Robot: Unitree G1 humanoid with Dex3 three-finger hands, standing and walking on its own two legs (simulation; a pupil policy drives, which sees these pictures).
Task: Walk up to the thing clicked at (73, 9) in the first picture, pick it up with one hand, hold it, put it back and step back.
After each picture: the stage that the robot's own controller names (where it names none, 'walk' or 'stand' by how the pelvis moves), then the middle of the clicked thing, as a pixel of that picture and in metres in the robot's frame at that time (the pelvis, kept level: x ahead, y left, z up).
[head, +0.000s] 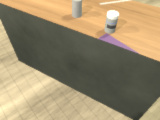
stand; (77, 7) +0.95 +0.04 -0.01
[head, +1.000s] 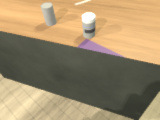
walk; (49, 14) +0.81 +0.24 +0.00
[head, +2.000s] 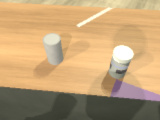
rise first; (53, 49) +0.47 +0.14 +0.05
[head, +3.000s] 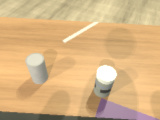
stand; (37, 69) +0.40 +0.20 +0.01
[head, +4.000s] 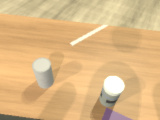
stand; (43, 73) +0.39 +0.17 -0.01
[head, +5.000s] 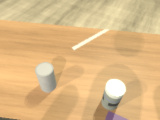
stand; (46, 77) +0.38 +0.16 -0.01
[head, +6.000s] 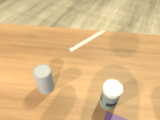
stand; (44, 79) +0.38 +0.17 -0.01
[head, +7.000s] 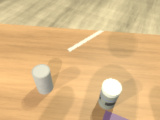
stand; (43, 79) +0.38 +0.17 -0.01
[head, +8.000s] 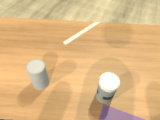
rise first; (38, 75) +0.38 +0.19 -0.01
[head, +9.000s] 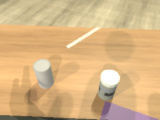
rise first; (44, 74) +0.40 +0.18 -0.01
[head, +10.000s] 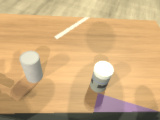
go down; (32, 67) +0.41 +0.18 +0.01
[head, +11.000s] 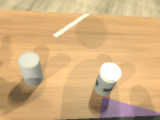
go down; (31, 70) +0.38 +0.17 +0.03
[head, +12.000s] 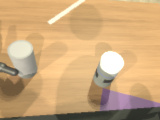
close in; (24, 60) +0.39 +0.18 +0.06
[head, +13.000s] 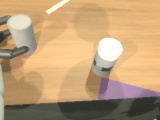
close; (23, 35) +0.47 +0.17 +0.09
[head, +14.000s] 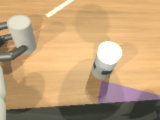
close; (23, 35) +0.48 +0.17 +0.09
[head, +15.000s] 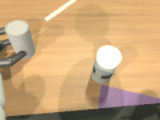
lift; (21, 40) +0.46 +0.18 +0.09
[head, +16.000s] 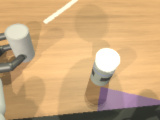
lift; (21, 44) +0.45 +0.18 +0.08
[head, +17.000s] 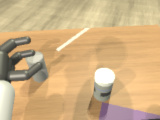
lift; (37, 67) +0.44 +0.18 +0.04
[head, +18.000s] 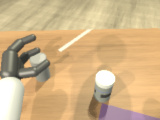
rise first; (40, 67) +0.45 +0.19 +0.02
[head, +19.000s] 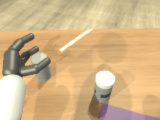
rise first; (41, 67) +0.45 +0.19 +0.00
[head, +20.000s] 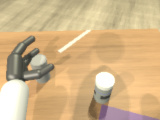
rise first; (40, 69) +0.44 +0.18 +0.00
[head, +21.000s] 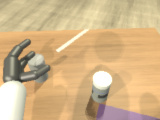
rise first; (38, 68) +0.45 +0.19 +0.00
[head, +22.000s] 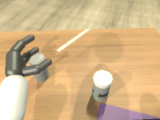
rise first; (39, 68) +0.45 +0.19 +0.00
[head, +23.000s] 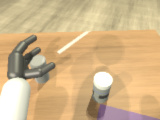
rise first; (40, 69) +0.45 +0.19 +0.00
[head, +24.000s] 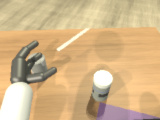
rise first; (39, 67) +0.45 +0.19 +0.00
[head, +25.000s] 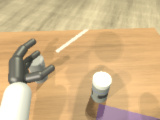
rise first; (38, 69) +0.44 +0.19 +0.00
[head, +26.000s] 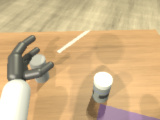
rise first; (39, 69) +0.45 +0.19 +0.00
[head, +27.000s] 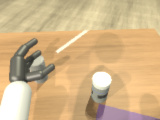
close; (38, 69) +0.45 +0.19 +0.00
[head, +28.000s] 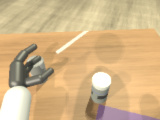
close; (38, 70) +0.44 +0.19 +0.00
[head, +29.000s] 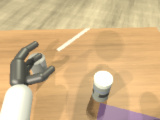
close; (39, 67) +0.45 +0.19 +0.00
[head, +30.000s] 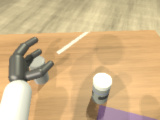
close; (39, 70) +0.44 +0.19 +0.00
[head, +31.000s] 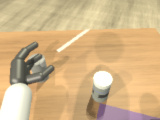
close; (39, 68) +0.45 +0.19 +0.00
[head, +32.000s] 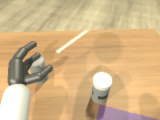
close; (38, 69) +0.44 +0.19 +0.00
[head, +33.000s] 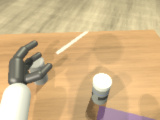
close; (38, 71) +0.44 +0.19 +0.00
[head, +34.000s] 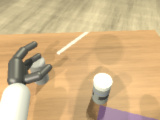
close; (39, 70) +0.44 +0.19 +0.00
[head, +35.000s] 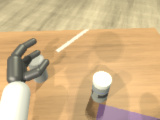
close; (38, 68) +0.44 +0.19 +0.00
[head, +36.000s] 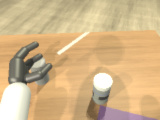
close; (39, 71) +0.44 +0.19 +0.00
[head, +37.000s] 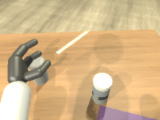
close; (38, 70) +0.44 +0.19 +0.00
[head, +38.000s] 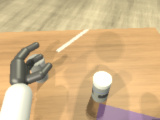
close; (38, 68) +0.44 +0.19 +0.00
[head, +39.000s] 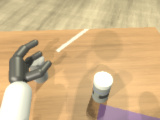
close; (38, 69) +0.44 +0.19 +0.00
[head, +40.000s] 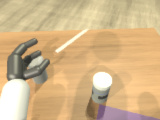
close; (37, 69) +0.44 +0.19 +0.00
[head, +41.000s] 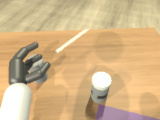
close; (37, 69) +0.44 +0.19 +0.00
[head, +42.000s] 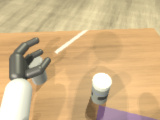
close; (37, 70) +0.44 +0.19 +0.00
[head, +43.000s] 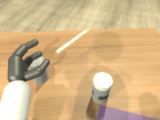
close; (38, 70) +0.44 +0.19 +0.00
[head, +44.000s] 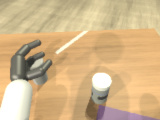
close; (37, 70) +0.44 +0.19 +0.00
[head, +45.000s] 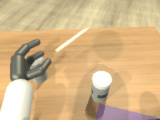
close; (37, 68) +0.44 +0.19 +0.00
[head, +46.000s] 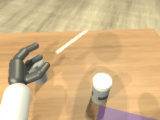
close; (37, 70) +0.44 +0.19 +0.00
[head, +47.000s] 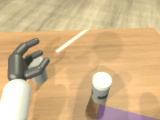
close; (37, 69) +0.44 +0.19 +0.00
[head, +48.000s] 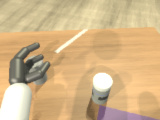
close; (37, 70) +0.43 +0.19 +0.00
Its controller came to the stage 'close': yes
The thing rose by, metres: 0.00
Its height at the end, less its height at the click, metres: +0.00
